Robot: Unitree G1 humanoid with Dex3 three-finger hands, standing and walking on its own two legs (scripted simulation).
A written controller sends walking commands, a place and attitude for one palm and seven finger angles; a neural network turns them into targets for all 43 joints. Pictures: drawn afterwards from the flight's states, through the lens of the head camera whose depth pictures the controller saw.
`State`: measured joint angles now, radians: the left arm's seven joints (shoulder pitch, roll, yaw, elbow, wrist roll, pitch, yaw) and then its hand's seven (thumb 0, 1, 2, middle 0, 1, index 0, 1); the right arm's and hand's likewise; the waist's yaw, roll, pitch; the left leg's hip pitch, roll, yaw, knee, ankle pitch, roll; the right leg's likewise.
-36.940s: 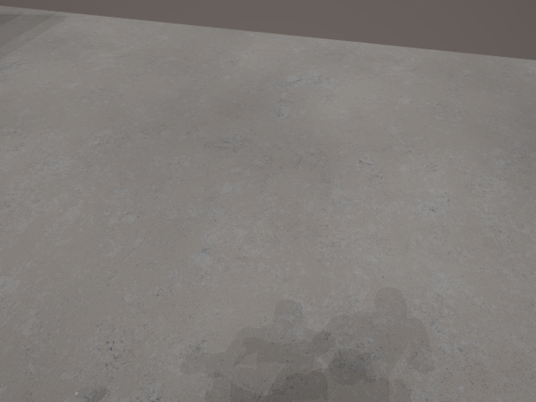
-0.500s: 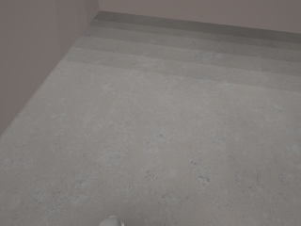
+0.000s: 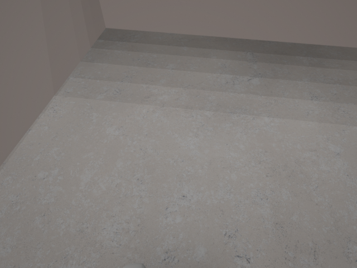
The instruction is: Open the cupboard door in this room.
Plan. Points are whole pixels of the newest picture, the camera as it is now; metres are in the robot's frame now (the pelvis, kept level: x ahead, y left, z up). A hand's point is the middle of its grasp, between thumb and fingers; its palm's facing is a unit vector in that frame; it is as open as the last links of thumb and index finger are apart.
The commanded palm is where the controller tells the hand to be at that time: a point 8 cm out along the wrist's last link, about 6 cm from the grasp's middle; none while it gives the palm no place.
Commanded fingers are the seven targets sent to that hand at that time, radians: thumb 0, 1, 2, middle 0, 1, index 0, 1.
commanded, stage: turn to face it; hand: left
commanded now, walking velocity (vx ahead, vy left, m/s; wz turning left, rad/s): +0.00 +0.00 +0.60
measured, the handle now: out of the picture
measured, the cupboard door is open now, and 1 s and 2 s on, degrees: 43 43 43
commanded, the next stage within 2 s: none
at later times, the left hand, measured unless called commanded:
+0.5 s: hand (114, 253) +0.18 +0.18 -0.16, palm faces +0.30 -0.92 -0.25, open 7.4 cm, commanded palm none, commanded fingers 0.00 0.90 0.90 -0.20 -0.30 -0.20 -0.30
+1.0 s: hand (110, 264) +0.16 +0.18 -0.16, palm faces +0.56 -0.77 -0.31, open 7.4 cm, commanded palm none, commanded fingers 0.00 0.90 0.90 -0.20 -0.30 -0.20 -0.30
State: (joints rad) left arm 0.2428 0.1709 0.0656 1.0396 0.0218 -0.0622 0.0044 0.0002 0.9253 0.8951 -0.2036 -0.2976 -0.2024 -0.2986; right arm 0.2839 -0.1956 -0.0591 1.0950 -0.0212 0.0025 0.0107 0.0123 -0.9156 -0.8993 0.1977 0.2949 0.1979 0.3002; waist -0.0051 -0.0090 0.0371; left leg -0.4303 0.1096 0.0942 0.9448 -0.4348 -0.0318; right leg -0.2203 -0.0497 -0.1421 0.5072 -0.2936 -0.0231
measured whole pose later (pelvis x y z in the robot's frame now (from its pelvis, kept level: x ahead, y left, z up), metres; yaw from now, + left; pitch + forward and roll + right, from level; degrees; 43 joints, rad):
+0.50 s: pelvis +0.14 -0.04 -0.01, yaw +16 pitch +1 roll +2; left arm 0.17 0.19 0.06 0.91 0.02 0.00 0.02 0.00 0.90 0.90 -0.20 -0.30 -0.20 -0.30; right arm 0.18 -0.23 -0.08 0.98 -0.02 0.07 0.01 0.01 -0.91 -0.90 0.20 0.30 0.20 0.30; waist -0.01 -0.01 0.05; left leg -0.50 0.02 0.02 1.05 -0.47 -0.04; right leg -0.26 -0.10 -0.14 0.59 -0.35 0.00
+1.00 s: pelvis +0.20 -0.06 -0.02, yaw +34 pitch +1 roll +1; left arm 0.18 0.26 0.07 0.85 0.02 0.02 0.00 0.01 0.91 0.90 -0.20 -0.30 -0.20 -0.30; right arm 0.16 -0.24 -0.07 0.91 -0.02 0.07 0.02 0.01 -0.90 -0.90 0.20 0.30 0.20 0.30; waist 0.00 0.01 0.09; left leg -0.39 0.00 -0.08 0.68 -0.35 -0.04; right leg -0.34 -0.07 -0.04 0.61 -0.27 0.04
